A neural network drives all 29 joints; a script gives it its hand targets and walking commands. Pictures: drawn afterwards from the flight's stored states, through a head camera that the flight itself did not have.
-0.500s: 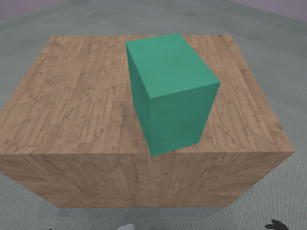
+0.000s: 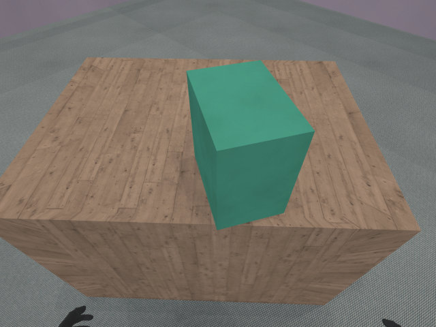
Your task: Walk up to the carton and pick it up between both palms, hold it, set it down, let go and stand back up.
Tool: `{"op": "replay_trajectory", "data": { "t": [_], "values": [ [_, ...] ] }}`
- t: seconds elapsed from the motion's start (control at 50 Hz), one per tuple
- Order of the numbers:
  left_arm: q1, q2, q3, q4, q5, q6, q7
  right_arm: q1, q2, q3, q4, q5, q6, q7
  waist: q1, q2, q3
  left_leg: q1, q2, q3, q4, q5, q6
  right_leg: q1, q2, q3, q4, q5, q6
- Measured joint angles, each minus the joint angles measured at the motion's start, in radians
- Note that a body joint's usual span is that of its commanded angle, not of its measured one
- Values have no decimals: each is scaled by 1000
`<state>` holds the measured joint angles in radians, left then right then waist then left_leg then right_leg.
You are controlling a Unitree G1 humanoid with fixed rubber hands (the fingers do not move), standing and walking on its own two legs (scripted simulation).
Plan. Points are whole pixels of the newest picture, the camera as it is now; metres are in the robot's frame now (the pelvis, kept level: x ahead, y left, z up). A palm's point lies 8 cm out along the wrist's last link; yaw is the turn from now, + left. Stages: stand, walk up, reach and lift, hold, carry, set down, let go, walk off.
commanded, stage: walk up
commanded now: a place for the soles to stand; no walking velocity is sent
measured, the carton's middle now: (238, 146) +0.47 -0.02 +0.06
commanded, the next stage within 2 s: reach and lift in 1.16 s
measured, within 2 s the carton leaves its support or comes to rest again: neither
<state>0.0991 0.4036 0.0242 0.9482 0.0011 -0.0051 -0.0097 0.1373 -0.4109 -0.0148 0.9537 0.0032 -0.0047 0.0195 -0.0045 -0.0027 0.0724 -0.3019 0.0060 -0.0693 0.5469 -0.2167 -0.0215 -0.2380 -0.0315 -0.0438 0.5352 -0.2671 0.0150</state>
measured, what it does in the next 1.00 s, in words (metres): stands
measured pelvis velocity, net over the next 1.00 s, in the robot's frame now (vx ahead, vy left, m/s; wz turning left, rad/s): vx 0.03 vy -0.02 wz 0.03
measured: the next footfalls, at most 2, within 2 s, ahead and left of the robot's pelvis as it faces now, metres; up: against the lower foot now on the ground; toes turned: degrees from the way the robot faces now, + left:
none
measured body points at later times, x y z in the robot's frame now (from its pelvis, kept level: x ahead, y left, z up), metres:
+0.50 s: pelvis +0.03 -0.02 +0.01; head +0.05 -0.02 +0.46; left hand +0.11 +0.30 -0.12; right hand +0.13 -0.35 -0.11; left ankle +0.05 +0.13 -0.73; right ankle +0.01 -0.13 -0.73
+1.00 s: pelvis +0.03 -0.02 +0.01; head +0.05 -0.01 +0.45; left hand +0.13 +0.30 -0.11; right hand +0.12 -0.35 -0.10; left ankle +0.05 +0.13 -0.73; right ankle +0.01 -0.13 -0.73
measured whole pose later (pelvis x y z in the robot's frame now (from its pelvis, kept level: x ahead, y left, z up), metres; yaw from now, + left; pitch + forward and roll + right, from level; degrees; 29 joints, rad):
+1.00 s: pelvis +0.03 -0.02 +0.01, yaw +2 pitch -1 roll -1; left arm 0.11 0.39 0.06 0.96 0.02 0.04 -0.04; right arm 0.16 -0.42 0.00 1.00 0.00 -0.03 -0.03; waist 0.00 -0.01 0.06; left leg -0.24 0.02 -0.11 0.48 -0.22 -0.04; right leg -0.16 -0.01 -0.08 0.47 -0.28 -0.01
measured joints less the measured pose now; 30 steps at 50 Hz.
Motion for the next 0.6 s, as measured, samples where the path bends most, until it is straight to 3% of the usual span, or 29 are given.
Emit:
{"op": "replay_trajectory", "data": {
  "t": [0.28, 0.6],
  "values": [
    [40, -5, 23, 67, 20, 20, -26, -11, 5, 15, 62, -2, -26, -26, 25, -4, -35, 50, 15, -13, -86, 21, -14, 54, 14, -15, -89, 21, -14],
    [12, -20, 32, 30, 20, 37, -21, -5, -5, 11, 63, 3, -15, -44, 13, -2, -8, 72, 21, -23, -63, -12, -21, 78, 21, -25, -64, -17, -27]
  ]
}}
